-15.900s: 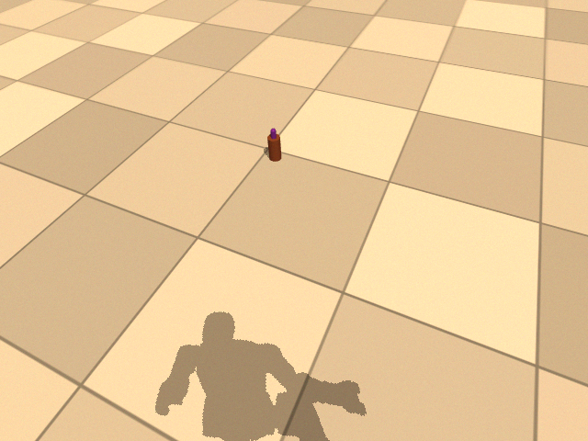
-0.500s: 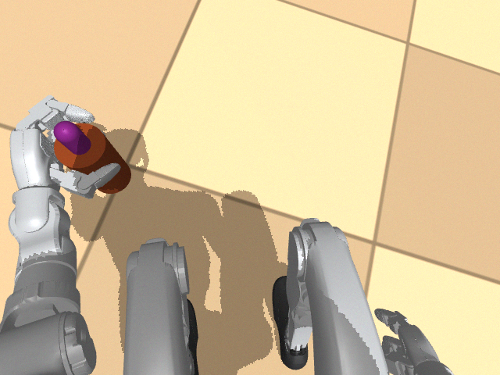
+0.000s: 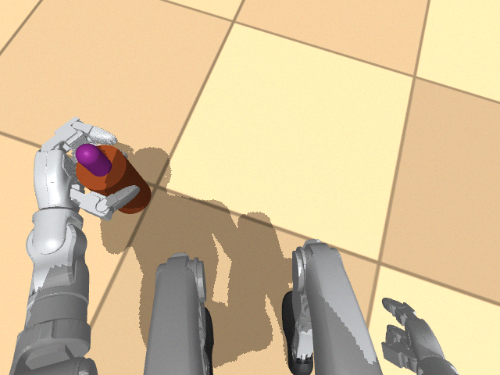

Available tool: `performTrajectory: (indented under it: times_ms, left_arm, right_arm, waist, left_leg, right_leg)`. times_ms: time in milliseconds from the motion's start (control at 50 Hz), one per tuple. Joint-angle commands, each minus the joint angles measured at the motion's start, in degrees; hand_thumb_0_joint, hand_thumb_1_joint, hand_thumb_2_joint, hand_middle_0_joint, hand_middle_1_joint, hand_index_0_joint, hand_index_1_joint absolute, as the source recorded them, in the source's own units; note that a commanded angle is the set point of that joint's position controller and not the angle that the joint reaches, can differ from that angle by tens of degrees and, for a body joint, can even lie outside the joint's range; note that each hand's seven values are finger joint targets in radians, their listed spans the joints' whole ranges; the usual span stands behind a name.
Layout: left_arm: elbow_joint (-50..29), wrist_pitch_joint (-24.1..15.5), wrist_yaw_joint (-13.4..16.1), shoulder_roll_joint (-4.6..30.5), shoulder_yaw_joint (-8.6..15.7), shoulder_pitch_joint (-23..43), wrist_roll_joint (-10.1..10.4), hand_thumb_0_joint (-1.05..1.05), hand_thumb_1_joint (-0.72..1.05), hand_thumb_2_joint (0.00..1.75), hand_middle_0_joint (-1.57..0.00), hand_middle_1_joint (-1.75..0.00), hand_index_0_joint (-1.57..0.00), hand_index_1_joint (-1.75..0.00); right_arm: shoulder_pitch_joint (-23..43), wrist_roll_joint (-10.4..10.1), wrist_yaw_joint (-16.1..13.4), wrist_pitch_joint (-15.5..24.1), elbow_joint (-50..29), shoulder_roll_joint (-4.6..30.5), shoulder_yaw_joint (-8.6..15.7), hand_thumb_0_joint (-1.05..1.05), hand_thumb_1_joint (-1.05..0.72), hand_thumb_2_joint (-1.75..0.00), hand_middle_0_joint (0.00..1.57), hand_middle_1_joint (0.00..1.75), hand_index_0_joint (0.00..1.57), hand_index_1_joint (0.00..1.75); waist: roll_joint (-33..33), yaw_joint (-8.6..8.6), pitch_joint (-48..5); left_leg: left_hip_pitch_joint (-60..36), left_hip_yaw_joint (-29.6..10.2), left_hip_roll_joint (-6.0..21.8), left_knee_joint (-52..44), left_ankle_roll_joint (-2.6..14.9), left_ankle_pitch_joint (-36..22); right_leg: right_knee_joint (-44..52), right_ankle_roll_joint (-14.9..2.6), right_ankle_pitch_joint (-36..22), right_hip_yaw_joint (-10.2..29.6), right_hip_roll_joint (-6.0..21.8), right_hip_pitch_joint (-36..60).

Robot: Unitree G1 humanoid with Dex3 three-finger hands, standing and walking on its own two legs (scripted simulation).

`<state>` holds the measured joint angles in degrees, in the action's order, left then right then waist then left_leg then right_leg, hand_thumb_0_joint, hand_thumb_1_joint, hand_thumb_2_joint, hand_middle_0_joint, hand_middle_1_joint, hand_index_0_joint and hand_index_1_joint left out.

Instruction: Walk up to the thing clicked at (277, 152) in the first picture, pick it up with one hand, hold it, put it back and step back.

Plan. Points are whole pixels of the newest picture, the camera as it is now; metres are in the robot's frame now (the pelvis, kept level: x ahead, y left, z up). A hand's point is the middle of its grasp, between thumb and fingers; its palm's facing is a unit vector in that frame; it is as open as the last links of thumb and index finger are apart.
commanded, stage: lift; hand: left
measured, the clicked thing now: (112, 177) +0.42 +0.20 -0.02
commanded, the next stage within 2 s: hold in 1.48 s
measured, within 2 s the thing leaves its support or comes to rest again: neither
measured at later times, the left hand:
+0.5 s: hand (32, 124) +0.39 +0.20 +0.17, palm faces +0.10 -0.99 -0.06, open 9.9 cm
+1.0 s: hand out of the picture +0.39 +0.19 +0.25, palm faces +0.08 -1.00 -0.05, open 9.9 cm
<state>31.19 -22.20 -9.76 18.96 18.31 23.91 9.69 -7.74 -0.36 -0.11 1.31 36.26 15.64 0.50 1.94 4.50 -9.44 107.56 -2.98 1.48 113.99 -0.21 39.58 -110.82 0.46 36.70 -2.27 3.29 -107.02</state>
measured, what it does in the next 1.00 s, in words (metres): rises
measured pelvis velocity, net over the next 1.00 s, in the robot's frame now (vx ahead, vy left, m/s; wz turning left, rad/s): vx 0.05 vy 0.00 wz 0.02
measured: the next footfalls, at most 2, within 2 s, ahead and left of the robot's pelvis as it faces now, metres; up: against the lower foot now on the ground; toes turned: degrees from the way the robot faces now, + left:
none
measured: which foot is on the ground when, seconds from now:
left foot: down 0.00-1.00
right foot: down 0.00-1.00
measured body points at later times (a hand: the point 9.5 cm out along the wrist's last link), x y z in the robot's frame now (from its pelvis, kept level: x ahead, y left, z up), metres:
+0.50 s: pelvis +0.03 +0.00 +0.15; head +0.15 +0.02 +0.58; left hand +0.38 +0.25 +0.18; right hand +0.19 -0.25 +0.04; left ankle +0.07 +0.12 -0.43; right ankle +0.09 -0.13 -0.43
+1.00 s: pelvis +0.05 +0.00 +0.22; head +0.14 +0.01 +0.66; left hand +0.38 +0.24 +0.25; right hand +0.18 -0.24 +0.11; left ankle +0.07 +0.12 -0.43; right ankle +0.09 -0.13 -0.43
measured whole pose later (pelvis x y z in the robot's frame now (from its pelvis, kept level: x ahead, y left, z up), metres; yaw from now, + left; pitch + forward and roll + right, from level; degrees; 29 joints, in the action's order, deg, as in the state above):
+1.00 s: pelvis +0.05 +0.00 +0.22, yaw +1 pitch +15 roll -2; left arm 21.2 -17.3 -4.0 14.2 7.6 6.8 10.3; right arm -13.2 -1.2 -3.0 3.7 37.9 12.4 -1.0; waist 1.3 2.0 -4.9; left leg 50.6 -0.9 2.5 65.9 -0.3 30.0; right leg -62.6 1.0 27.1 -2.9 1.8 -50.1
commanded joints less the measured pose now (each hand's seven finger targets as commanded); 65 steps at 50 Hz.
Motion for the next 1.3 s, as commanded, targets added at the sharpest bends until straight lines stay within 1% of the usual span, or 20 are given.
performTrajectory:
  times_ms: [0,80,140,160,260,280,320,360,460,500,580,600,720,780,820,840,1000,1020,1040,1280]
  left_arm:
    - [-24.1,-4.7,2.0,12.4,3.8,17.3,3.2,0.00,0.05,1.29,-1.32,-1.49,-1.35,-1.48]
    - [-28.7,-2.9,3.5,12.2,3.1,13.3,3.2,0.00,0.02,1.27,-1.29,-1.46,-1.32,-1.45]
    - [-32.5,-1.5,4.2,9.9,0.2,10.4,3.4,0.00,0.02,1.27,-1.29,-1.47,-1.32,-1.46]
    - [-31.1,-0.9,4.9,10.2,1.3,7.3,3.3,0.00,0.03,1.26,-1.29,-1.46,-1.31,-1.45]
    - [-32.7,0.5,7.1,8.3,-0.5,3.3,3.0,0.00,0.04,1.28,-1.28,-1.46,-1.31,-1.46]
    - [-31.3,0.5,7.2,7.6,-1.3,3.5,2.8,0.00,0.03,1.29,-1.28,-1.46,-1.30,-1.46]
    - [-31.8,0.0,7.3,8.1,-1.0,4.6,2.7,0.00,0.02,1.28,-1.28,-1.47,-1.30,-1.46]
    - [-32.4,0.1,7.2,7.6,-3.1,5.1,1.9,0.00,0.03,1.28,-1.28,-1.47,-1.31,-1.46]
    - [-28.9,-0.4,6.3,5.6,-4.4,4.2,2.6,0.00,0.01,1.29,-1.31,-1.49,-1.34,-1.48]
    - [-27.7,-0.6,6.4,7.3,-3.0,2.4,2.0,0.00,0.01,1.29,-1.32,-1.49,-1.34,-1.49]
    - [-28.8,-1.2,5.7,5.0,-5.1,1.7,2.6,0.00,0.01,1.28,-1.33,-1.49,-1.35,-1.48]
    - [-29.2,-1.3,5.7,5.6,-4.0,2.2,3.1,0.00,0.03,1.28,-1.32,-1.49,-1.35,-1.48]
    - [-28.6,-2.2,6.0,4.6,-5.8,2.8,2.5,0.00,0.01,1.29,-1.32,-1.48,-1.34,-1.48]
    - [-27.2,-2.3,6.1,4.3,-5.7,1.8,2.4,0.00,0.01,1.29,-1.34,-1.49,-1.36,-1.50]
    - [-30.6,-2.7,6.0,4.9,-5.7,5.1,2.8,0.00,0.00,1.28,-1.33,-1.48,-1.35,-1.49]
    - [-29.6,-2.6,5.9,4.0,-6.3,2.7,2.9,0.00,0.01,1.28,-1.33,-1.48,-1.34,-1.49]
    - [-27.9,-2.1,6.1,3.6,-6.0,1.4,2.5,0.00,0.04,1.29,-1.30,-1.47,-1.32,-1.47]
    - [-23.8,-1.4,5.9,2.2,-6.6,-0.7,2.5,0.00,0.02,1.28,-1.28,-1.46,-1.30,-1.46]
    - [-29.6,-2.2,6.0,3.7,-5.8,4.3,2.8,0.00,0.05,1.28,-1.28,-1.45,-1.30,-1.45]
    - [-24.4,-3.1,4.7,2.4,-5.9,0.9,2.9,0.00,0.02,1.28,-1.27,-1.46,-1.29,-1.46]
  right_arm:
    - [-6.4,-1.1,-1.4,2.0,-5.0,9.6,4.0,0.00,-0.92,-0.90,0.20,0.30,0.20,0.30]
    - [-5.8,-1.7,-2.1,2.5,-6.1,8.7,4.0,0.00,-0.92,-0.90,0.20,0.30,0.20,0.30]
    - [-5.4,-2.0,-2.7,2.8,-6.7,8.0,3.7,0.00,-0.92,-0.90,0.20,0.30,0.20,0.30]
    - [-5.9,-2.2,-2.8,3.0,-6.2,8.1,3.8,0.00,-0.92,-0.90,0.20,0.30,0.20,0.30]
    - [-5.3,-2.2,-3.5,3.8,-6.3,6.7,3.1,0.00,-0.91,-0.90,0.20,0.30,0.20,0.30]
    - [-5.3,-2.3,-3.5,4.0,-5.4,6.5,2.9,0.00,-0.91,-0.90,0.20,0.30,0.20,0.30]
    - [-5.2,-2.2,-3.6,4.2,-5.2,6.4,2.7,0.00,-0.91,-0.90,0.20,0.30,0.20,0.30]
    - [-5.5,-2.0,-3.9,4.5,-5.7,6.7,2.8,0.00,-0.91,-0.90,0.20,0.30,0.20,0.30]
    - [-5.7,-1.9,-3.4,5.3,-4.9,6.0,2.2,0.00,-0.91,-0.90,0.20,0.30,0.20,0.30]
    - [-5.5,-1.8,-3.4,5.3,-5.0,6.2,2.4,0.00,-0.92,-0.90,0.20,0.30,0.20,0.30]
    - [-5.6,-1.6,-3.1,5.3,-5.5,6.0,2.1,0.00,-0.92,-0.90,0.20,0.30,0.20,0.30]
    - [-5.5,-1.8,-3.1,5.4,-5.4,6.3,2.2,0.00,-0.91,-0.90,0.20,0.30,0.20,0.30]
    - [-6.7,-1.2,-3.1,5.2,-4.3,6.1,1.9,0.00,-0.92,-0.90,0.20,0.30,0.20,0.30]
    - [-5.9,-1.2,-3.1,5.1,-4.7,5.8,1.8,0.00,-0.92,-0.90,0.20,0.30,0.20,0.30]
    - [-6.2,-1.2,-3.3,5.1,-4.9,6.0,1.9,0.00,-0.92,-0.90,0.20,0.30,0.20,0.30]
    - [-6.4,-1.2,-3.4,5.0,-5.0,5.8,1.7,0.00,-0.92,-0.90,0.20,0.30,0.20,0.30]
    - [-6.7,-0.8,-3.9,4.6,-4.6,5.3,1.7,0.00,-0.92,-0.90,0.20,0.30,0.20,0.30]
    - [-6.8,-0.7,-3.9,4.3,-4.2,4.7,1.4,0.00,-0.91,-0.90,0.20,0.30,0.20,0.30]
    - [-6.6,-0.8,-3.9,4.4,-4.8,5.0,1.6,0.00,-0.91,-0.90,0.20,0.30,0.20,0.30]
    - [-6.2,-0.4,-4.3,4.1,-4.2,4.5,1.5,0.00,-0.91,-0.90,0.20,0.30,0.20,0.30]
  waist:
    - [5.6,-0.54,-39.3]
    - [4.5,-1.19,-39.6]
    - [3.7,-0.58,-39.0]
    - [3.1,-1.21,-38.1]
    - [2.6,-1.42,-32.8]
    - [2.3,-0.53,-29.1]
    - [4.0,-0.90,-28.2]
    - [5.3,-0.72,-28.6]
    - [4.6,-0.84,-24.2]
    - [4.5,-1.69,-23.3]
    - [5.3,-1.69,-22.6]
    - [4.8,-2.35,-22.1]
    - [5.2,-1.68,-21.5]
    - [4.1,-2.10,-18.1]
    - [3.9,-2.03,-20.6]
    - [3.4,-2.19,-21.0]
    - [3.0,-2.34,-17.4]
    - [0.9,-1.72,-15.5]
    - [1.7,-2.04,-17.1]
    - [1.4,-2.35,-14.2]
  left_leg:
    - [-31.2,-0.6,-1.4,-20.2,1.57,-10.5]
    - [-35.1,-0.3,-1.2,-24.1,1.61,-10.3]
    - [-37.7,0.3,-1.4,-26.5,1.72,-12.9]
    - [-40.3,-0.3,-1.2,-28.0,1.53,-14.8]
    - [-44.1,0.0,-1.2,-33.1,1.44,-15.1]
    - [-44.3,-0.5,-1.1,-34.8,1.48,-12.8]
    - [-48.1,-1.1,-0.9,-37.5,1.13,-13.3]
    - [-52.9,-1.2,-0.7,-39.5,0.75,-16.3]
    - [-55.7,-0.8,-0.8,-44.1,0.77,-16.5]
    - [-58.0,-0.7,-0.8,-46.0,0.69,-17.3]
    - [-62.9,-1.0,-0.7,-49.9,0.16,-19.8]
    - [-63.7,-1.1,-0.6,-50.8,0.13,-19.8]
    - [-68.5,-0.5,-0.5,-53.8,-0.10,-24.1]
    - [-68.8,-1.1,-0.4,-56.6,-0.08,-20.9]
    - [-70.8,-0.9,-0.4,-57.4,-0.05,-21.1]
    - [-71.8,-0.8,-0.4,-57.6,-0.12,-23.2]
    - [-74.6,0.6,-0.6,-60.7,-0.05,-27.1]
    - [-73.2,1.0,-0.8,-60.8,0.28,-26.2]
    - [-73.8,1.1,-0.7,-61.3,0.30,-26.7]
    - [-76.6,2.3,-1.0,-65.0,0.43,-27.8]
  right_leg:
    - [17.6,-2.54,-10.6,0.3,-2.3,26.0]
    - [22.4,-2.07,-10.9,0.8,-2.4,32.6]
    - [26.3,-1.75,-13.6,1.1,-2.7,38.6]
    - [27.0,-1.79,-15.2,0.6,-2.6,39.0]
    - [33.1,-1.51,-16.1,0.7,-3.1,44.7]
    - [34.2,-1.51,-14.3,0.6,-3.2,43.5]
    - [35.9,-1.66,-14.5,0.5,-3.2,44.2]
    - [37.5,-1.82,-16.7,0.2,-3.2,45.9]
    - [42.5,-1.76,-17.3,0.0,-3.3,50.7]
    - [44.1,-1.79,-17.7,-0.1,-3.3,52.5]
    - [46.8,-1.90,-19.2,-0.7,-3.5,55.5]
    - [47.4,-1.90,-19.2,-0.8,-3.6,56.1]
    - [50.1,-1.98,-22.7,-1.0,-3.8,59.7]
    - [52.1,-1.80,-20.1,-1.2,-3.9,60.4]
    - [53.3,-1.75,-20.4,-1.0,-3.9,62.7]
    - [53.6,-1.73,-22.0,-1.2,-3.9,64.1]
    - [57.6,-1.67,-25.7,-0.9,-4.0,69.0]
    - [58.9,-1.44,-25.6,-0.6,-4.0,70.3]
    - [59.1,-1.43,-26.4,-0.5,-3.9,71.9]
    - [63.2,-1.16,-28.5,0.1,-3.7,77.8]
